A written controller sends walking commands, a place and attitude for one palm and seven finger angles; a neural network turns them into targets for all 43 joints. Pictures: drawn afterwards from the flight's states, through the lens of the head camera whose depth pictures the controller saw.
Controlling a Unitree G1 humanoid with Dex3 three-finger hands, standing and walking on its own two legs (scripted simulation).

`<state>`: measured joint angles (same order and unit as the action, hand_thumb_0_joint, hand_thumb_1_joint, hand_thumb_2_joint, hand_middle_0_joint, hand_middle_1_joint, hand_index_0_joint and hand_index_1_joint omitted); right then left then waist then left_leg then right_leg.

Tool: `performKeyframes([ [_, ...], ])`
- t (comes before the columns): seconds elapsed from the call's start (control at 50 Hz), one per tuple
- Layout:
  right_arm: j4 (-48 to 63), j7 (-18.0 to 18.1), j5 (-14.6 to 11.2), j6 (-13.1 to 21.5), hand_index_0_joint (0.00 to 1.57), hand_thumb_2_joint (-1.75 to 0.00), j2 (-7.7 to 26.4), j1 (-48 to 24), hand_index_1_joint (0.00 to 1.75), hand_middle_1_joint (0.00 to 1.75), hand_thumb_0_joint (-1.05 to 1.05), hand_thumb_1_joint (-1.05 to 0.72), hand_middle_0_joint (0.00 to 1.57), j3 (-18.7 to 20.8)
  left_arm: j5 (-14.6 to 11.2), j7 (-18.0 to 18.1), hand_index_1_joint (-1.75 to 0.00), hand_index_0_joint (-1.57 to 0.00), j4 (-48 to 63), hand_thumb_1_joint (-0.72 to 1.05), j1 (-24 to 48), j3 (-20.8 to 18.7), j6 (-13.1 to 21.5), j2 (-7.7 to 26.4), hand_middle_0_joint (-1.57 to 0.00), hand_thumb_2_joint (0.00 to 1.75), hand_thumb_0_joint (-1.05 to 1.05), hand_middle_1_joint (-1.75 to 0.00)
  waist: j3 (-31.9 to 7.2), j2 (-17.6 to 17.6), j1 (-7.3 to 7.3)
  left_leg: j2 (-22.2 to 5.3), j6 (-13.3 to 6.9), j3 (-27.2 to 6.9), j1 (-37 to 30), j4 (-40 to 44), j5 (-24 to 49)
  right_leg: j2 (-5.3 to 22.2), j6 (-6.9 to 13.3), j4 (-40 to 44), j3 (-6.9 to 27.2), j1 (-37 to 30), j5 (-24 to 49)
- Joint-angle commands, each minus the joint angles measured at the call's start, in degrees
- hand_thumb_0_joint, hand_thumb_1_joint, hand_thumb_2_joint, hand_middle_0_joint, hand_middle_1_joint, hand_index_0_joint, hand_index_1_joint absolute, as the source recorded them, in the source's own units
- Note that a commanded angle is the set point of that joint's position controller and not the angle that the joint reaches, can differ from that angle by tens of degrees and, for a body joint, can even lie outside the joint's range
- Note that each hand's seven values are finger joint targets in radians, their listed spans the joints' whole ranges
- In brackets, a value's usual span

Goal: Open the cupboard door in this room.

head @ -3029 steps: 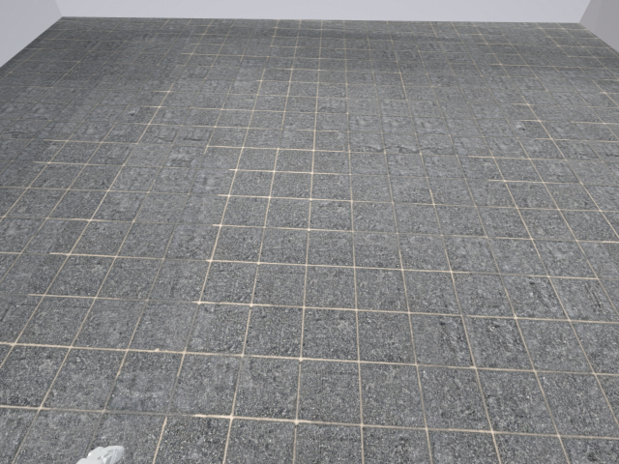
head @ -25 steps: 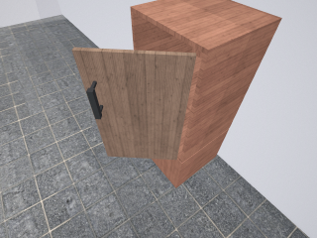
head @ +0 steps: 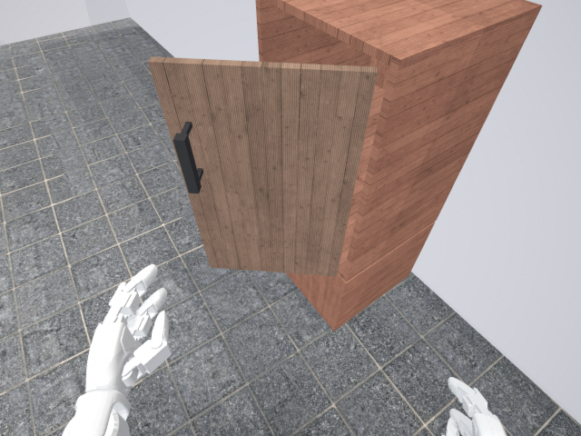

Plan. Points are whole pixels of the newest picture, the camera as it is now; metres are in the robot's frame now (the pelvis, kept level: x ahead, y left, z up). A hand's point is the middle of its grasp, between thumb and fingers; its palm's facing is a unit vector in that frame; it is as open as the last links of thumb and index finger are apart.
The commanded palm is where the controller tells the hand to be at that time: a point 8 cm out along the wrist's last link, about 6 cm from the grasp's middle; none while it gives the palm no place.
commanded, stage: raise the hand with hooked fingers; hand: left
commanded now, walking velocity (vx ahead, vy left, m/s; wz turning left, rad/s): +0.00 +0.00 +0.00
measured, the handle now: (191, 158) +0.58 +0.21 +0.05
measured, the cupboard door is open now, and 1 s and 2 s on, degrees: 49 49 49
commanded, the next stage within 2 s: move the hooked fingers beside the handle in 1.86 s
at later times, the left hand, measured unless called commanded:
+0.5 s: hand (144, 362) +0.22 +0.20 +0.00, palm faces -0.05 -1.00 -0.04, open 10.5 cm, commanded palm +0.19 +0.26 +0.01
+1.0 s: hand (103, 323) +0.25 +0.26 +0.04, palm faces -0.02 -1.00 -0.05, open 13.4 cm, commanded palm +0.23 +0.31 +0.04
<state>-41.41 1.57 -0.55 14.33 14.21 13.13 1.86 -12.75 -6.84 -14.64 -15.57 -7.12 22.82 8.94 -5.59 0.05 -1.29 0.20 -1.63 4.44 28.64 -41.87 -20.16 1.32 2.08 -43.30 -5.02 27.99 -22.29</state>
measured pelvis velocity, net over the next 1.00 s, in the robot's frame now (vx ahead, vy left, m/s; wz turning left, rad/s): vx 0.00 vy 0.01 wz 0.01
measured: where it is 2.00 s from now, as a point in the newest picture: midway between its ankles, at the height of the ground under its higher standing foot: outside the picture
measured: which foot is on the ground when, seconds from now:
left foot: down 0.00-1.00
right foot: down 0.00-1.00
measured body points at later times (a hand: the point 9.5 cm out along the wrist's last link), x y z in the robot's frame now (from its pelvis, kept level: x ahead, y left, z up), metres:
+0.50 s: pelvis -0.02 -0.01 -0.04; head +0.04 +0.00 +0.40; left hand +0.22 +0.26 +0.01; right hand +0.14 -0.22 -0.14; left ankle +0.01 +0.10 -0.71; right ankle -0.01 -0.09 -0.71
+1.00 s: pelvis +0.00 +0.01 -0.02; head +0.04 +0.03 +0.43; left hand +0.25 +0.31 +0.04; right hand +0.17 -0.23 -0.09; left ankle +0.01 +0.10 -0.71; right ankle -0.01 -0.09 -0.71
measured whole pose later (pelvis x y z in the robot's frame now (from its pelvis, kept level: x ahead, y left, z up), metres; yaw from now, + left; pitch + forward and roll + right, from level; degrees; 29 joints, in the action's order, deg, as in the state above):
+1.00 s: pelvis +0.00 +0.01 -0.02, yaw +0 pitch +10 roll -2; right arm -31.1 3.6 -2.5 13.1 15.8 14.7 -1.8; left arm -19.8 -25.6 -14.2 -6.9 -18.8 18.0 20.3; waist -5.2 1.1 0.0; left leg -1.2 -2.6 2.2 37.9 -52.7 -24.9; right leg 0.0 1.5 -49.2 -6.6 34.5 -24.7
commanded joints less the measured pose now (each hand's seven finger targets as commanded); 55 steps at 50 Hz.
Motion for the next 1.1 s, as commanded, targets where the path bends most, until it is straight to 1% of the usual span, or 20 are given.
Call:
performKeyframes([
  [0.0,14.2,-2.5,-0.2,3.2,0.2,-0.9,8.1,-5.7,0.3,0.3,0.0,-0.9,0.2,4.0,-1.4,-15.0,-0.5,-0.22,-2.8,0.6,-13.5,-5.6,15.2,7.5,-0.22,0.77,0.0,-0.5,-4.9,-4.5,4.99,1.3,2.0,-3.4,10.9,-9.7,7.6,-0.2,0.6,-7.4,4.4,8.1,10.1],
  [0.02,16.7,-2.5,-0.7,2.7,0.2,-0.9,8.5,-6.7,0.3,0.3,0.0,-0.9,0.2,3.8,-2.4,-16.7,-0.51,-0.22,0.3,0.57,-11.9,-6.4,14.5,9.0,-0.22,0.76,0.0,-0.51,-8.0,-2.8,5.47,1.7,1.6,-2.4,12.4,-11.0,6.3,-0.1,0.4,-8.1,5.4,8.1,8.0],
  [0.04,19.1,-2.3,-1.2,2.2,0.2,-0.9,8.5,-7.1,0.3,0.3,0.0,-0.9,0.2,3.5,-4.0,-17.6,-0.53,-0.22,3.4,0.55,-8.5,-6.4,12.3,9.1,-0.22,0.75,0.0,-0.53,-9.4,-0.8,5.24,1.9,1.6,-2.1,13.7,-10.1,0.8,0.0,0.2,-7.5,5.4,9.2,-0.3],
  [0.06,21.2,-1.6,-2.0,1.8,0.2,-0.9,8.3,-8.4,0.3,0.3,0.0,-0.9,0.2,3.1,-5.7,-17.6,-0.54,-0.23,6.0,0.53,-6.0,-7.3,10.5,9.7,-0.23,0.74,0.0,-0.54,-7.7,-3.6,5.1,2.1,1.2,-2.1,15.9,-10.7,-5.1,0.2,-0.3,-4.5,7.7,10.3,-10.0],
  [0.08,23.1,-0.8,-2.1,1.7,0.2,-0.9,8.8,-8.6,0.3,0.3,0.0,-0.9,0.2,2.8,-6.5,-17.0,-0.55,-0.23,11.3,0.5,-2.1,-6.6,9.3,10.0,-0.23,0.73,0.0,-0.55,-8.4,-2.1,4.16,2.0,0.5,-2.6,15.9,-11.9,-5.0,0.0,-0.5,-4.1,8.8,11.1,-11.3],
  [0.1,23.0,-0.3,-1.9,1.3,0.2,-0.9,8.6,-7.3,0.3,0.3,0.0,-0.9,0.2,2.7,-6.8,-15.7,-0.57,-0.23,15.6,0.48,1.1,-7.5,8.5,11.4,-0.23,0.72,0.0,-0.57,-9.8,-1.6,3.34,1.4,0.2,-3.2,15.8,-13.1,-3.8,-0.4,-0.7,-4.7,9.4,11.8,-10.6],
  [0.14,22.2,0.3,-1.4,1.0,0.2,-0.9,7.3,-3.6,0.3,0.3,0.0,-0.9,0.2,2.5,-5.5,-12.5,-0.6,-0.23,25.7,0.43,4.4,-7.7,8.9,12.2,-0.23,0.7,0.0,-0.6,-15.3,4.4,2.11,0.2,-0.3,-4.1,11.1,-13.7,1.2,-0.9,-0.6,-5.9,8.5,10.2,-2.8],
  [0.18,21.0,0.9,-0.9,1.0,0.2,-0.9,6.9,-2.3,0.3,0.3,0.0,-0.9,0.2,1.8,-3.4,-10.1,-0.63,-0.24,30.8,0.39,7.5,-5.1,9.8,11.6,-0.24,0.68,0.0,-0.63,-14.3,6.7,0.03,-0.6,-0.5,-5.4,9.2,-14.0,3.8,-1.7,-0.3,-7.7,6.2,12.7,2.6],
  [0.2,20.0,1.2,-0.5,0.9,0.2,-0.9,7.3,-1.5,0.3,0.3,0.0,-0.9,0.2,1.3,-3.1,-9.9,-0.64,-0.24,31.3,0.36,10.7,-4.4,9.9,12.4,-0.24,0.67,0.0,-0.64,-13.2,4.4,-1.62,-1.0,-0.7,-6.2,10.3,-14.8,3.6,-2.2,-0.5,-8.4,5.9,14.0,2.8],
  [0.24,18.2,1.8,-0.8,1.4,0.2,-0.9,7.3,-1.1,0.3,0.3,0.0,-0.9,0.2,1.1,-2.4,-10.8,-0.68,-0.24,28.0,0.32,9.2,-3.4,9.5,11.6,-0.24,0.65,0.0,-0.68,-12.7,6.0,-2.2,-1.3,-0.6,-6.6,9.8,-15.2,4.1,-2.3,-0.4,-8.4,5.1,15.3,3.7],
  [0.3,17.4,2.3,-1.3,1.6,0.2,-0.9,7.9,-1.7,0.3,0.3,0.0,-0.9,0.2,0.5,-3.7,-13.6,-0.72,-0.25,21.5,0.25,6.5,-5.5,5.4,13.9,-0.25,0.62,0.0,-0.72,-11.6,4.8,-1.29,-1.1,-0.5,-7.0,11.1,-14.0,3.4,-2.6,-0.4,-6.9,4.9,13.0,3.0],
  [0.4,18.2,2.8,-1.9,0.7,0.2,-0.9,7.4,-3.0,0.3,0.3,0.0,-0.9,0.2,0.1,-6.6,-15.0,-0.8,-0.25,16.1,0.13,2.5,-12.3,-1.9,16.9,-0.25,0.57,0.0,-0.8,-14.4,0.8,1.99,-0.5,-0.2,-6.5,11.3,-10.5,5.2,-1.7,-1.1,-3.3,5.7,4.5,3.3],
  [0.56,17.1,2.4,-1.6,2.0,0.2,-0.9,7.8,-1.1,0.3,0.3,0.0,-0.9,0.2,0.1,-7.4,-14.6,-0.92,-0.27,15.2,-0.06,5.2,-12.7,2.2,16.3,-0.27,0.49,0.0,-0.92,-11.3,0.2,1.24,-0.5,-0.1,-6.1,9.1,-7.4,5.2,-1.5,-1.4,-2.0,4.5,5.4,3.3],
  [0.62,16.9,2.5,-1.8,2.4,0.2,-0.9,8.7,-0.2,0.3,0.3,0.0,-0.9,0.2,0.2,-7.6,-15.8,-0.96,-0.27,14.1,-0.13,8.3,-13.5,2.7,18.4,-0.27,0.46,0.0,-0.96,-10.9,-0.1,0.9,-0.5,-0.2,-6.1,8.4,-6.6,4.5,-1.5,-1.3,-1.2,4.8,5.1,2.2],
  [0.68,16.7,2.7,-2.1,2.5,0.2,-0.9,9.0,0.4,0.3,0.3,0.0,-0.9,0.2,0.3,-7.6,-16.5,-1.0,-0.28,14.4,-0.2,9.8,-14.4,2.6,19.6,-0.28,0.43,0.0,-1.0,-11.6,2.5,0.84,-0.5,-0.3,-5.8,5.7,-5.4,5.3,-1.6,-1.2,-0.7,4.1,4.7,3.7],
  [0.76,16.7,2.7,-1.9,2.7,0.2,-0.9,9.1,0.9,0.3,0.3,0.0,-0.9,0.2,0.2,-8.1,-16.8,-1.07,-0.29,15.6,-0.29,11.2,-15.9,2.3,21.2,-0.29,0.39,0.0,-1.07,-13.5,5.5,1.59,-0.6,0.0,-6.2,1.8,-4.2,9.8,-2.1,-0.7,-1.5,3.0,2.8,9.4],
  [0.82,16.9,2.5,-1.9,2.2,0.2,-0.9,9.5,1.2,0.3,0.3,0.0,-0.9,0.2,0.0,-8.3,-17.3,-1.11,-0.29,13.5,-0.36,12.7,-16.0,0.9,21.2,-0.29,0.36,0.0,-1.11,-11.5,4.0,0.99,-0.7,0.2,-6.5,1.0,-3.5,10.9,-2.7,-0.7,-1.3,2.2,3.1,11.0],
  [0.9,17.4,2.5,-2.1,1.6,0.2,-0.9,10.0,1.2,0.3,0.3,0.0,-0.9,0.2,-0.2,-8.3,-18.5,-1.17,-0.3,12.2,-0.45,15.5,-16.9,-1.0,23.1,-0.3,0.32,0.0,-1.17,-11.0,6.3,1.34,-0.8,0.5,-6.7,-1.0,-2.6,12.6,-3.0,-0.2,-1.0,1.8,2.4,12.3],
  [1.04,17.4,2.8,-2.1,0.8,0.2,-0.9,10.0,1.2,0.3,0.3,0.0,-0.9,0.2,-0.6,-8.9,-20.9,-1.2,-0.3,9.3,-0.5,20.7,-18.8,-3.3,25.1,-0.3,0.3,0.0,-1.2,-12.6,5.0,1.13,-1.0,0.8,-7.1,-4.0,-1.4,15.3,-3.1,-0.4,0.4,1.3,1.7,14.4],
  [1.08,17.3,3.0,-2.2,0.7,0.2,-0.9,10.1,0.9,0.3,0.3,0.0,-0.9,0.2,-0.9,-8.8,-21.4,-1.2,-0.3,7.4,-0.5,22.4,-18.6,-3.8,25.1,-0.3,0.3,0.0,-1.2,-10.9,4.4,0.87,-1.0,0.8,-7.2,-3.2,-0.8,13.5,-3.0,-0.4,1.0,1.2,2.0,12.9],
])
